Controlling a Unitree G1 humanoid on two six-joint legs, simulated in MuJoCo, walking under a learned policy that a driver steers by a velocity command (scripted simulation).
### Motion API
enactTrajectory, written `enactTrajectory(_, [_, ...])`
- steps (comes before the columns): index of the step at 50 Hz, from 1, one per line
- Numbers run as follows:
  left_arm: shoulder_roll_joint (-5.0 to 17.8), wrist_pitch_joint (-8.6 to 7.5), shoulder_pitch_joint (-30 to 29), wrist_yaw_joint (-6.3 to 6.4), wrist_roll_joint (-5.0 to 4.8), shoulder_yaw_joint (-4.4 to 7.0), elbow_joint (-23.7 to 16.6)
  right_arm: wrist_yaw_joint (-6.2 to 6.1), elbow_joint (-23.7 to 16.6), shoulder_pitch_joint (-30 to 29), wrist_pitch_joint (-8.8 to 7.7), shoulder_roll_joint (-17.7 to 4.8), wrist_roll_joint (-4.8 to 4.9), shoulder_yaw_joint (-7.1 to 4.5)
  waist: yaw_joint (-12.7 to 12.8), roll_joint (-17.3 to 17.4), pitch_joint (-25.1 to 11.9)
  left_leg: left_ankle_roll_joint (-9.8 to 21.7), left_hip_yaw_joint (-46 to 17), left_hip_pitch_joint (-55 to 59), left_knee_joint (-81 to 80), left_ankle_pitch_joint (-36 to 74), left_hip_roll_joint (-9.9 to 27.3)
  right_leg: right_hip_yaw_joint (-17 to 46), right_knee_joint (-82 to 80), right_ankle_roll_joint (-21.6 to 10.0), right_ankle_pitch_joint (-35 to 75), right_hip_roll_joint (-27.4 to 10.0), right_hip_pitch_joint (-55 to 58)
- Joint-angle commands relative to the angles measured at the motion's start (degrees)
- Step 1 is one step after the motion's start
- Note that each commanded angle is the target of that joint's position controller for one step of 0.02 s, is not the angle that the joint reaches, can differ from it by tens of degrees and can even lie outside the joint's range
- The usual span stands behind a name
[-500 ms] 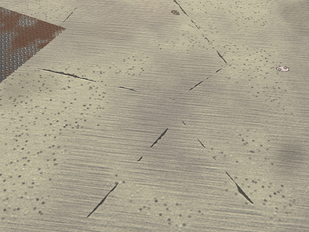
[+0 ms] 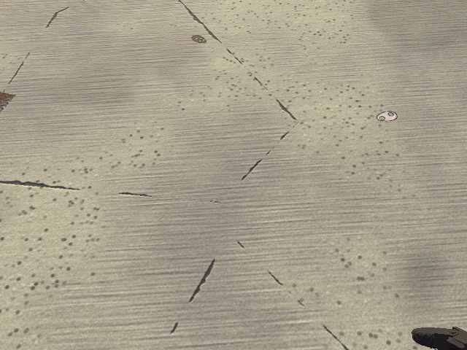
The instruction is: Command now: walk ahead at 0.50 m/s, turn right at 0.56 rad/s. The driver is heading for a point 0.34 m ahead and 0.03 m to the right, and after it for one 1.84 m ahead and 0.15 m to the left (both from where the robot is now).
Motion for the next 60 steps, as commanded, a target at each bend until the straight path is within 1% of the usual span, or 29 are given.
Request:
enactTrajectory(1, [9.41,-0.16,1.53,0.57,-0.48,2.76,-2.55,0.39,-4.54,-4.20,-1.33,-5.61,0.76,-1.71,-0.17,-6.77,-2.87,0.59,1.72,10.53,-5.59,2.79,-3.56,11.72,-3.05,-7.42,7.88,-12.71,-4.19])
enactTrajectory(3, [9.22,0.03,1.00,0.63,-0.24,2.85,-2.60,0.53,-4.23,-2.38,-1.80,-7.09,0.97,-2.57,-1.79,-8.26,-2.98,2.41,1.24,13.08,-7.06,-1.49,-3.43,15.18,0.42,-6.27,6.84,-13.96,-1.87])
enactTrajectory(5, [6.44,0.05,0.19,0.47,0.15,2.00,-3.14,0.07,-2.45,5.62,-2.31,-8.93,0.46,-3.89,-6.25,-8.13,-6.40,5.64,1.42,25.40,-9.96,-3.23,-1.74,13.86,8.85,-3.49,7.85,-10.70,-3.99])
enactTrajectory(6, [2.63,-0.18,0.97,0.23,0.93,0.64,-3.99,-0.45,-1.91,13.50,-2.43,-11.92,-0.44,-4.77,-9.28,-1.53,-13.65,9.28,-7.89,38.66,-10.04,-8.03,7.93,8.86,24.42,-1.27,0.38,-6.93,-9.85])
enactTrajectory(7, [-0.03,-0.77,8.30,0.15,-0.65,-0.35,-6.10,-0.19,0.16,17.91,-1.52,-16.64,-1.03,-5.95,-5.95,17.64,-19.43,18.67,-34.94,53.98,-16.13,-22.53,20.07,1.17,42.51,2.08,-20.18,-0.02,-29.08])
enactTrajectory(8, [6.05,-0.76,7.70,0.39,-1.25,0.70,-4.53,0.14,-0.45,16.86,-1.30,-11.56,0.25,-5.06,-7.31,12.38,-15.70,18.40,-40.01,51.87,-19.01,-35.60,20.59,2.30,50.34,3.03,-18.02,-4.81,-36.14])
enactTrajectory(9, [9.18,-0.35,1.42,0.47,-0.75,1.73,-5.13,-0.18,-1.18,13.96,-0.98,-8.25,0.20,-4.09,-8.69,6.92,-8.36,16.18,-30.09,45.20,-19.08,-28.45,18.18,1.51,52.47,3.73,-13.11,-6.30,-37.27])
enactTrajectory(10, [8.96,0.08,-1.60,0.71,0.00,1.95,-5.72,-0.29,-1.62,10.72,-0.62,-6.91,-0.53,-3.46,-7.71,2.87,-4.87,15.04,-21.22,38.71,-18.55,-14.00,15.80,0.13,51.94,4.54,-9.70,-7.88,-34.80])
enactTrajectory(12, [7.76,0.80,-2.07,0.55,0.41,2.47,-6.49,-0.49,-1.06,7.61,-0.34,-4.87,-0.90,-2.77,-4.92,4.32,-2.53,14.13,-9.08,31.27,-17.91,10.70,12.14,-0.74,48.24,5.73,-8.17,-10.00,-30.07])
enactTrajectory(17, [2.97,2.82,-3.87,0.25,0.31,1.26,-8.10,-1.20,1.54,5.96,0.49,-8.17,-0.17,-4.08,-3.90,5.32,-3.98,16.52,2.47,29.55,-20.12,25.51,11.96,-5.16,36.05,7.85,-2.34,-10.73,-28.04])
enactTrajectory(21, [1.21,2.21,-8.20,-0.92,0.96,0.43,-8.82,-1.49,3.79,6.27,1.79,-8.53,0.74,-3.84,-5.12,3.89,-5.88,15.91,7.83,27.75,-19.80,24.63,9.81,-6.84,22.15,6.42,7.85,-9.03,-18.64])
enactTrajectory(24, [1.79,1.55,-10.48,-1.32,1.52,0.53,-8.81,-0.42,5.99,7.49,1.91,-8.95,1.83,-3.55,-5.30,3.48,-6.07,15.24,5.89,29.95,-16.79,22.95,9.99,-7.18,13.46,4.60,8.64,-7.63,-13.92])
enactTrajectory(26, [2.93,0.95,-8.13,-1.12,1.94,1.15,-7.59,0.06,6.72,6.31,1.90,-8.88,2.84,-3.24,-2.89,3.11,-6.31,13.03,4.71,29.22,-11.81,19.15,8.37,-8.48,2.99,2.61,15.18,-6.00,-6.35])
enactTrajectory(27, [5.39,0.73,-6.74,-0.51,2.42,1.84,-7.15,0.31,7.60,8.36,1.54,-7.35,2.41,-2.62,-2.46,1.53,-7.48,10.39,5.08,26.69,-8.18,15.87,5.83,-6.87,-0.53,1.07,25.11,-7.76,0.83])
enactTrajectory(28, [10.15,0.76,-4.15,0.42,3.80,2.65,-7.76,0.58,6.61,9.99,0.85,-4.72,0.08,-1.41,-2.80,-4.70,-13.55,6.67,6.69,19.66,-0.40,-0.65,2.21,1.80,5.40,-2.53,53.17,-18.43,13.57])
enactTrajectory(29, [8.10,1.46,-4.86,0.93,4.33,1.72,-7.90,0.84,7.68,16.23,1.21,-0.99,-0.29,0.17,-4.16,-13.04,-20.55,2.90,5.89,11.61,9.17,-31.54,-0.70,11.03,7.49,-12.19,60.47,-29.76,22.00])
enactTrajectory(30, [4.99,1.92,-4.51,0.58,3.46,1.12,-7.34,0.60,7.75,13.21,2.46,-4.88,1.22,-0.80,-1.70,-12.15,-20.40,1.28,3.18,9.64,15.74,-41.39,-0.71,12.10,5.03,-14.20,51.33,-29.46,17.95])
enactTrajectory(31, [6.02,2.05,-5.58,0.46,2.62,1.42,-6.63,0.20,6.52,9.93,3.44,-8.18,1.99,-2.00,-1.22,-10.78,-15.80,0.74,3.53,5.78,21.59,-40.95,-0.68,9.81,2.83,-13.01,43.00,-27.31,14.78])
enactTrajectory(32, [7.31,2.08,-7.30,0.63,2.11,1.83,-6.26,-0.60,6.81,9.40,4.56,-8.60,2.00,-2.59,-1.85,-9.27,-12.64,0.35,3.81,3.85,25.33,-38.52,-0.52,7.77,0.93,-11.64,36.14,-26.17,10.96])
enactTrajectory(37, [5.30,1.86,-16.20,1.42,2.51,1.83,-5.04,-2.83,7.23,13.08,8.56,-5.14,1.23,-3.20,-6.28,-10.50,-6.69,-1.29,6.47,12.02,24.29,-26.70,-0.27,-3.86,-5.27,-9.07,18.37,-22.38,-6.71])
enactTrajectory(42, [6.63,2.35,-16.00,2.25,1.85,2.55,-2.40,-1.14,3.82,9.13,8.62,-4.98,0.96,-3.10,-4.86,-10.67,-8.11,1.82,8.03,16.63,11.48,-21.04,0.76,-5.75,-3.78,-8.54,15.13,-24.93,-4.32])
enactTrajectory(45, [6.78,3.07,-16.79,2.39,-0.01,2.75,-0.92,-0.04,5.06,13.89,8.50,-5.86,0.48,-3.98,-7.59,-8.14,-7.57,5.94,10.68,24.59,-2.22,-12.90,-2.08,-9.45,2.97,-3.35,7.90,-22.88,-6.83])
enactTrajectory(46, [4.82,3.43,-13.65,2.24,0.03,2.53,0.61,-0.23,4.99,14.66,8.37,-7.93,-0.04,-4.67,-6.96,-0.80,-4.73,8.69,4.55,26.97,-9.94,-6.42,-0.13,-13.77,11.85,1.53,-0.49,-18.94,-11.89])
enactTrajectory(47, [1.89,3.64,-11.95,1.91,2.36,1.76,-0.73,-1.47,2.81,13.44,8.24,-15.27,0.11,-6.15,-4.07,18.33,-1.69,16.31,-17.57,30.15,-16.10,8.67,14.53,-18.94,29.34,8.51,-19.42,-9.30,-26.32])
enactTrajectory(48, [3.98,3.42,-20.15,2.46,2.18,2.35,-3.19,-0.86,1.54,13.89,7.00,-16.39,-2.39,-5.91,-8.57,15.79,-2.39,23.71,-25.28,24.14,-20.47,5.67,18.50,-8.38,39.88,7.94,-25.02,-5.48,-29.44])
enactTrajectory(49, [5.35,3.42,-20.39,2.76,1.22,2.89,-3.02,-0.61,1.25,11.57,5.66,-14.88,-2.78,-5.57,-7.17,10.49,-2.10,22.20,-21.13,23.92,-20.79,0.24,16.01,-5.29,43.88,6.69,-20.45,-6.78,-30.13])
enactTrajectory(52, [6.31,3.61,-15.79,3.59,1.91,3.91,0.30,-1.70,0.01,5.04,4.88,-9.83,0.68,-4.24,-3.74,6.06,-3.12,15.58,-13.21,25.69,-18.57,-1.38,9.93,-3.91,44.01,6.65,-8.27,-8.09,-29.39])
enactTrajectory(55, [4.92,2.90,-14.84,3.24,1.21,3.69,0.77,-2.52,-0.27,7.32,5.09,-8.57,0.56,-3.78,-4.04,5.26,-6.25,15.93,-11.83,29.98,-17.26,4.79,8.32,-3.63,42.68,7.87,-4.22,-6.73,-28.19])
enactTrajectory(60, [3.92,2.13,-16.75,2.67,0.93,2.96,0.52,-3.23,-0.75,8.79,5.97,-10.36,0.91,-4.65,-5.56,6.32,-5.70,16.52,-14.72,32.64,-16.42,0.91,7.32,-2.63,28.41,9.69,-3.45,-5.97,-26.25])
